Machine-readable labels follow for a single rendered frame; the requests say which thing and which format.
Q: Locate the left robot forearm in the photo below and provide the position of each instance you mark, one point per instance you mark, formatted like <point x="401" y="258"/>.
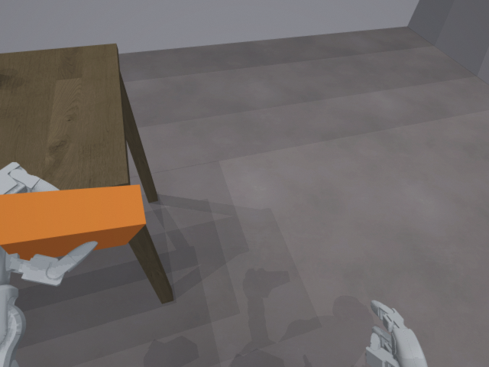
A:
<point x="12" y="326"/>

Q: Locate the left robot hand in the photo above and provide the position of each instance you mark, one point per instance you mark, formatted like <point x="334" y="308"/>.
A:
<point x="41" y="268"/>

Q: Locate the table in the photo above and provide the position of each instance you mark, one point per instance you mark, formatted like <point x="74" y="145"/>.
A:
<point x="65" y="117"/>

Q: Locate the sponge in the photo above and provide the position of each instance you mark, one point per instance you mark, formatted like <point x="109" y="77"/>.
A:
<point x="53" y="223"/>

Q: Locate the right robot hand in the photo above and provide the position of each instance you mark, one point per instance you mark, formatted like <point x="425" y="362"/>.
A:
<point x="400" y="349"/>

